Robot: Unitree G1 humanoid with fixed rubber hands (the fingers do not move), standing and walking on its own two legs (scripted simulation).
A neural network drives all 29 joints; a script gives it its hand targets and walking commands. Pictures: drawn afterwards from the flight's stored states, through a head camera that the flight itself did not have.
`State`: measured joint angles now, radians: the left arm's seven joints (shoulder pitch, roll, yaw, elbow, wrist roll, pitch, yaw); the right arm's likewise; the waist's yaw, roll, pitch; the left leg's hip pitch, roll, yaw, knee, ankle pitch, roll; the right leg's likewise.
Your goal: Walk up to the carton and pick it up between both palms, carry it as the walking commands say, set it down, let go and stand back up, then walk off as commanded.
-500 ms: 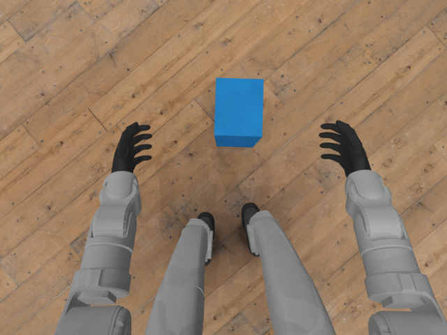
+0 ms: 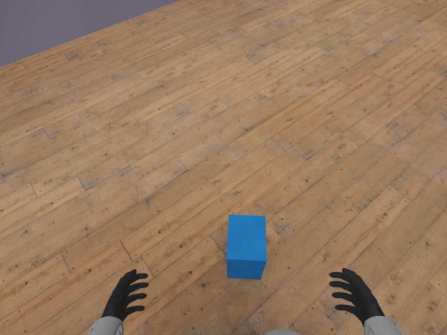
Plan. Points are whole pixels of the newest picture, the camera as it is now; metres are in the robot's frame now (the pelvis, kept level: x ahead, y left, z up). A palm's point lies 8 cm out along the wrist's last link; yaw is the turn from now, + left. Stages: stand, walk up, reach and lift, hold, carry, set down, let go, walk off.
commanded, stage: let go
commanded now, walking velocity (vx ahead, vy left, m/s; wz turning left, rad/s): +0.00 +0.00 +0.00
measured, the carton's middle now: (245, 248) +0.46 -0.05 -0.64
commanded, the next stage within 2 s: stand in 0.48 s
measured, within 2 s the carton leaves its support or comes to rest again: neither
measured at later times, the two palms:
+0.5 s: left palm (109, 312) +0.16 +0.23 -0.08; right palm (364, 305) +0.17 -0.23 -0.08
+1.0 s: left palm out of the picture +0.07 +0.28 -0.10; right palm out of the picture +0.09 -0.28 -0.11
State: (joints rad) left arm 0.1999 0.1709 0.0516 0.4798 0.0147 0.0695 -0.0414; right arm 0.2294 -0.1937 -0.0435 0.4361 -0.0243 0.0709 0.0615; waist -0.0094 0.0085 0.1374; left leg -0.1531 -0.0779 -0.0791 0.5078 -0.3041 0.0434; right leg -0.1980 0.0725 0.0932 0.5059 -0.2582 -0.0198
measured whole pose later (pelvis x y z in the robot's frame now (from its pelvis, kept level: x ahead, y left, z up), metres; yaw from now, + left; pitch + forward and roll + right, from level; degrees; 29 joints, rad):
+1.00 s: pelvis +0.01 -0.01 +0.00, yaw +1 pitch -3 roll +0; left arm 0.29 0.29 0.07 0.90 0.03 -0.01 0.02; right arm 0.33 -0.28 -0.07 0.87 -0.04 -0.02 -0.02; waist 0.01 0.01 -0.12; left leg -0.12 -0.08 -0.11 0.50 -0.32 0.04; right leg -0.16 0.07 0.07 0.51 -0.29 -0.04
